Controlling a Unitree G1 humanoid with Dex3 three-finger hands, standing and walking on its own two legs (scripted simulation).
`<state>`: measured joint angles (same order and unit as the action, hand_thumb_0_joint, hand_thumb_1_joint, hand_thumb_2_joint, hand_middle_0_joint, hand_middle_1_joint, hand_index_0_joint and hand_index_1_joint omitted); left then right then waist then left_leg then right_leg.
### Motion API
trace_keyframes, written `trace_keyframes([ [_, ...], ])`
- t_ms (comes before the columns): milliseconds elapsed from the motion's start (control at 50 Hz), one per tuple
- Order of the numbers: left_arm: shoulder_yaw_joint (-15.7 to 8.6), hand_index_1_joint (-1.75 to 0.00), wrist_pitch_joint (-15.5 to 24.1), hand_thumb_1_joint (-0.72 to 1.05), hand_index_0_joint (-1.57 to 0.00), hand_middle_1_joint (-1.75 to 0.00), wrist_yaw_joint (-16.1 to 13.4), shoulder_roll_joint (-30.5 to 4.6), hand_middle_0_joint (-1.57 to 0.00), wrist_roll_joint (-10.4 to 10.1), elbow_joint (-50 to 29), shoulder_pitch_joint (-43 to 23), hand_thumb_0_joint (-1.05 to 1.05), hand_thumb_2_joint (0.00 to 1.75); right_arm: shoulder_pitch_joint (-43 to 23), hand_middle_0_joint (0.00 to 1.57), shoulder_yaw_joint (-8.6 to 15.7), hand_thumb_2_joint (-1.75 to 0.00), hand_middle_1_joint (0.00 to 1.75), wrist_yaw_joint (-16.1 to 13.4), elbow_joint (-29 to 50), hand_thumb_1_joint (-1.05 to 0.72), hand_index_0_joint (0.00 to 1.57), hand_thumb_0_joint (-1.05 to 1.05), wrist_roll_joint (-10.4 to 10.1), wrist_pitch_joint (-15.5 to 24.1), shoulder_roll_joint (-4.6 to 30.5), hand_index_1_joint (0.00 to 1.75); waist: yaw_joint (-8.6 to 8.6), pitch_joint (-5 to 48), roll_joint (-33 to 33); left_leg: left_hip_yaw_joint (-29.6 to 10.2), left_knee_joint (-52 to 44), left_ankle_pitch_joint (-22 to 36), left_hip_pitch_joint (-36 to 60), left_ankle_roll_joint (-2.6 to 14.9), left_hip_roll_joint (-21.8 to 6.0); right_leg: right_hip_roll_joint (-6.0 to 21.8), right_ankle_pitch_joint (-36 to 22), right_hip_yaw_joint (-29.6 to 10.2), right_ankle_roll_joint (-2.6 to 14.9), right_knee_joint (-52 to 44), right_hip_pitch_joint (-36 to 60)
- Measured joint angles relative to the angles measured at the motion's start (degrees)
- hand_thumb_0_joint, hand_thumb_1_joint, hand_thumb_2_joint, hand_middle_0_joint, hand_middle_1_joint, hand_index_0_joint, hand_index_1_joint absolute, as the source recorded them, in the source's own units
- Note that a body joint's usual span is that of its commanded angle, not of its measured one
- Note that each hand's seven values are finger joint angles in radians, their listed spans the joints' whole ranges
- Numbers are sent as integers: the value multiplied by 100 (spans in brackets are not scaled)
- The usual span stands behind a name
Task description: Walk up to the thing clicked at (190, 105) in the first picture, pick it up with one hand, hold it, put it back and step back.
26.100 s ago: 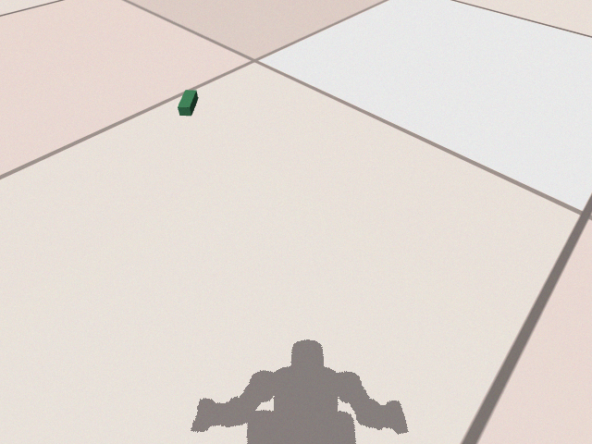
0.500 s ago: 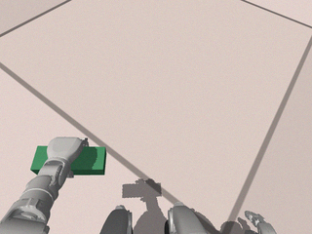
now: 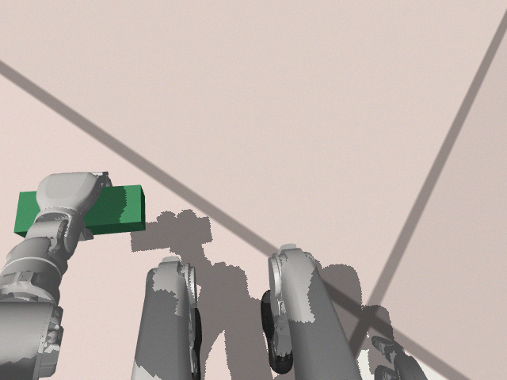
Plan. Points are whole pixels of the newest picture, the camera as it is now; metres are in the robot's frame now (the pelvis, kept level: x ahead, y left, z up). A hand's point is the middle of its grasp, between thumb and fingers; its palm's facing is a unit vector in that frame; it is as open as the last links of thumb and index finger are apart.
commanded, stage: crouch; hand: left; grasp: from above
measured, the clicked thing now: (86, 212) +0.40 +0.26 -0.19
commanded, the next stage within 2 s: lower in 0.84 s
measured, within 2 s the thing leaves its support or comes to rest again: neither
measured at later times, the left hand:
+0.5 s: hand (100, 216) +0.41 +0.27 -0.27, palm faces -0.49 -0.03 -0.87, open 10.1 cm
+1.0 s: hand (103, 217) +0.42 +0.28 -0.32, palm faces -0.48 -0.02 -0.87, open 10.2 cm
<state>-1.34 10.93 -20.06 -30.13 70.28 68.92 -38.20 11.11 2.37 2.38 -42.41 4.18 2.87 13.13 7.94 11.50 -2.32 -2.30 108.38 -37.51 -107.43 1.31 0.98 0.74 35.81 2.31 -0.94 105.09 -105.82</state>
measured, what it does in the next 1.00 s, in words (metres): lowers itself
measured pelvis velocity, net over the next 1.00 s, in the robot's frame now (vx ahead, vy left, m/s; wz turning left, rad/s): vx -0.01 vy -0.01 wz -0.05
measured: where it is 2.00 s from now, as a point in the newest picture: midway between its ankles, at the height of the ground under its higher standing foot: (234, 353)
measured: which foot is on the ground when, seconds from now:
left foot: down 0.00-1.00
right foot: down 0.00-1.00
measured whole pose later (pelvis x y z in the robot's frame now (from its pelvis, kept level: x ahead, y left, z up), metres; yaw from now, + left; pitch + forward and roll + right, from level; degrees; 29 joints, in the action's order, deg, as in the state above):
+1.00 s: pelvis -0.01 -0.01 -0.14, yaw -3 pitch +36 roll -6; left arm -8.1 16.4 -26.3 -39.7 75.6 81.3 -48.1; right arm 7.2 0.7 8.1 -44.4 8.8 4.6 15.2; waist 10.7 4.8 0.3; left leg -4.4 134.6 -41.4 -129.8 0.7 0.8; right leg 0.3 38.9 4.3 -0.4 130.1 -127.8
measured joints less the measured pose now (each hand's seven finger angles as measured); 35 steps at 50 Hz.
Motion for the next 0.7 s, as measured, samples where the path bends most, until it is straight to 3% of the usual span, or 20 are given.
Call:
trace_keyframes([
  [100, -133, -55, 192, -1, -67, -57, -217, -148, -68, 184, 15, -93, -1, 54, -150, 21, -19, -90, 30, 112, -26, -89, 21, 1, 115, 84, 87, 29, 15, -61, 94, -75, 519, -116, -502, -25, 22, 18, 126, 74, 20, 489, -463],
  [240, -255, -53, 151, -1, -68, -54, -459, -337, -69, 314, 305, -377, -1, 55, -322, 20, 16, -90, 30, 261, 36, -90, 21, 1, 230, 167, 205, 29, 83, -169, 134, -134, 1024, -218, -959, -43, 32, 22, 224, 133, 39, 964, -894],
  [500, -449, -52, 264, -1, -69, -54, -357, -540, -69, 253, 624, -618, -1, 54, -333, 20, -58, -90, 30, 472, 43, -91, 20, 0, 297, 157, 200, 29, 169, -471, 183, -172, 1696, -344, -1451, -51, -27, -39, 287, 168, 52, 1602, -1417],
  [700, -667, -52, 528, -1, -69, -54, -564, -772, -69, 535, 840, -732, -1, 54, -326, 20, -79, -90, 30, 545, -107, -91, 20, 0, 393, 104, 190, 29, 225, -561, 237, -186, 2217, -346, -1903, -34, -25, -42, 272, 182, 33, 2086, -1848],
])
